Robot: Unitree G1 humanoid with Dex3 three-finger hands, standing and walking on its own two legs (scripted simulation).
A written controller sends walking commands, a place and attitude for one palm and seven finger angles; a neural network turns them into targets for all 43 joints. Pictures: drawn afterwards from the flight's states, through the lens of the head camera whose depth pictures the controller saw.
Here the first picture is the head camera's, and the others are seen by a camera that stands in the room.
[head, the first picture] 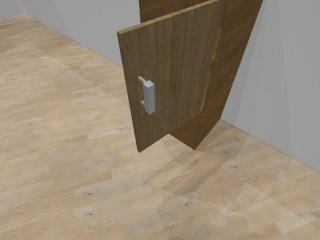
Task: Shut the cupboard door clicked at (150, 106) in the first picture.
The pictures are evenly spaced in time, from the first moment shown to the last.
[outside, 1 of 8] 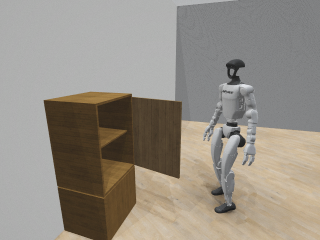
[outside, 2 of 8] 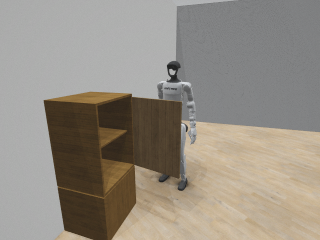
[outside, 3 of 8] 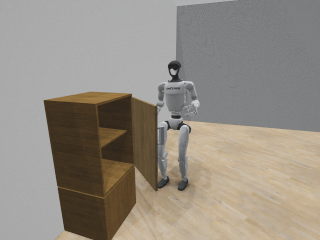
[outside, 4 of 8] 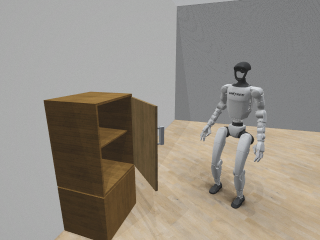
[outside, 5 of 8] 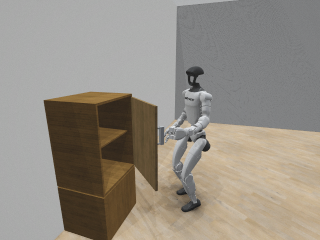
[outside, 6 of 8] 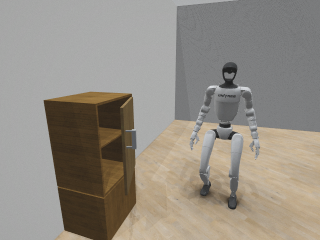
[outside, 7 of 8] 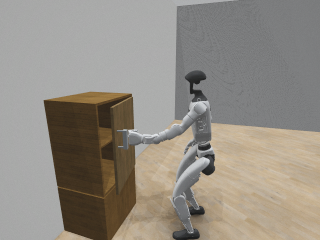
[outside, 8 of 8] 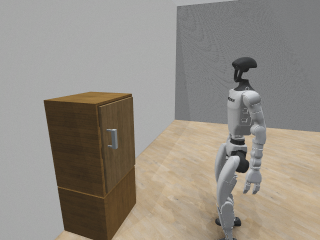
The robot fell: no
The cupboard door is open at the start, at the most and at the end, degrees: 78 78 0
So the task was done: yes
